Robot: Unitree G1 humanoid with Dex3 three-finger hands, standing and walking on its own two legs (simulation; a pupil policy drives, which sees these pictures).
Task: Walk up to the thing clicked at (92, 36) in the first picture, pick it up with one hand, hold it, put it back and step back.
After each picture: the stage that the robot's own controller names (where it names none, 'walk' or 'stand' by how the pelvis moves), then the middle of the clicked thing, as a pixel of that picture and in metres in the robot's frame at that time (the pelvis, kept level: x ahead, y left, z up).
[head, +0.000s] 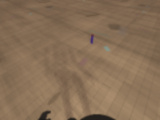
stand; (92, 39) +1.94 +0.02 -0.66
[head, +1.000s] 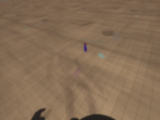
walk; (85, 47) +1.78 +0.27 -0.63
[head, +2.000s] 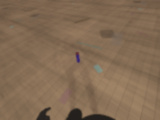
walk; (77, 57) +1.18 +0.35 -0.64
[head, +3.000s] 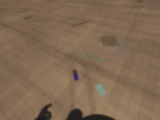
walk; (75, 75) +0.74 +0.29 -0.65
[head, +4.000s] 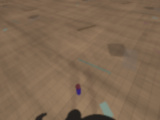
walk; (78, 89) +0.51 +0.20 -0.64
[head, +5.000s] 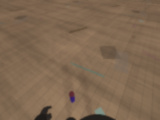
stand; (72, 97) +0.42 +0.21 -0.65
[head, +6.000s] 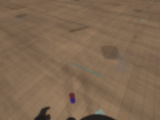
stand; (72, 98) +0.39 +0.20 -0.64
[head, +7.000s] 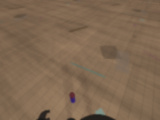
stand; (72, 98) +0.40 +0.20 -0.65
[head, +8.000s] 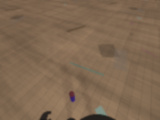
stand; (72, 97) +0.41 +0.22 -0.65
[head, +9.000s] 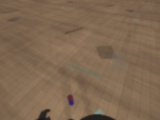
stand; (70, 100) +0.38 +0.22 -0.65
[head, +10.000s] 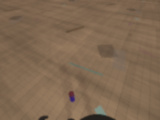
stand; (72, 97) +0.42 +0.22 -0.66
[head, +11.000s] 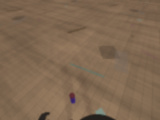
stand; (72, 98) +0.40 +0.21 -0.66
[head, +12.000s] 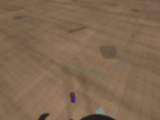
stand; (72, 98) +0.41 +0.20 -0.66
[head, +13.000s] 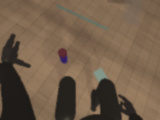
go down; (63, 57) +0.49 +0.21 -0.31
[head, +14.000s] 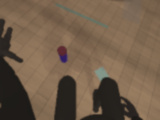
go down; (63, 55) +0.50 +0.21 -0.27
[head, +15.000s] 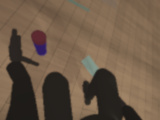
close in; (40, 45) +0.49 +0.25 -0.17
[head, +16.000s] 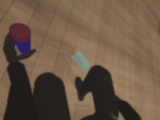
close; (23, 42) +0.48 +0.27 -0.16
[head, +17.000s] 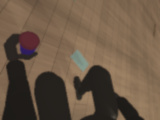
lift; (28, 47) +0.45 +0.25 -0.17
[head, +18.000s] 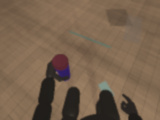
lift; (63, 70) +0.34 +0.18 +0.03
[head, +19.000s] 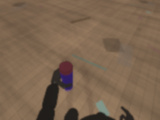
hold; (67, 78) +0.30 +0.16 +0.04
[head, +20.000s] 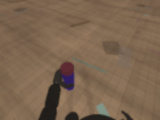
hold; (68, 78) +0.30 +0.16 +0.04
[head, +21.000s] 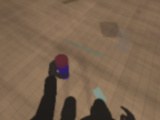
crouch; (63, 69) +0.37 +0.18 -0.02
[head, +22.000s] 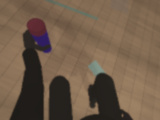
lower; (42, 40) +0.52 +0.23 -0.03
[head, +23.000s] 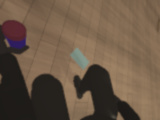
lower; (17, 41) +0.48 +0.28 -0.16
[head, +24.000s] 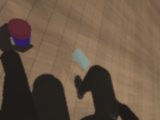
lower; (22, 39) +0.49 +0.27 -0.16
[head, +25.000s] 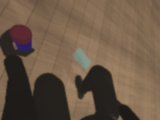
lower; (24, 44) +0.46 +0.26 -0.18
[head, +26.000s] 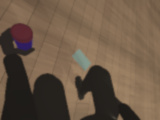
lower; (24, 43) +0.47 +0.26 -0.16
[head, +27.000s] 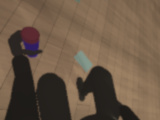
open; (31, 45) +0.47 +0.25 -0.18
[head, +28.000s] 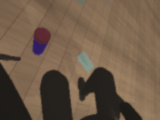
stand; (39, 44) +0.47 +0.24 -0.18
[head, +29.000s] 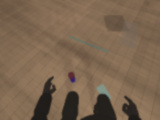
stand; (72, 77) +0.44 +0.18 -0.47
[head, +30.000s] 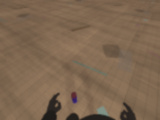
stand; (74, 98) +0.40 +0.17 -0.60
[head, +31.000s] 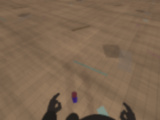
stand; (74, 97) +0.41 +0.16 -0.60
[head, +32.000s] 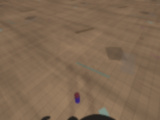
stand; (77, 98) +0.42 +0.16 -0.65
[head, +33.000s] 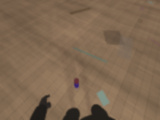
walk; (76, 83) +0.46 +0.13 -0.64
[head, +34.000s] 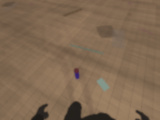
walk; (76, 74) +0.63 +0.20 -0.62
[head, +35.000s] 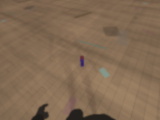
walk; (82, 61) +0.96 +0.20 -0.63
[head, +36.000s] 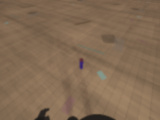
stand; (81, 63) +1.05 +0.18 -0.65
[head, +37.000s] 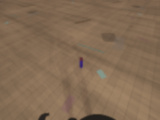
stand; (81, 62) +1.05 +0.18 -0.66
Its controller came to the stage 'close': yes
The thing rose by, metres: 0.69
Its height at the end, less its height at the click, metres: +0.00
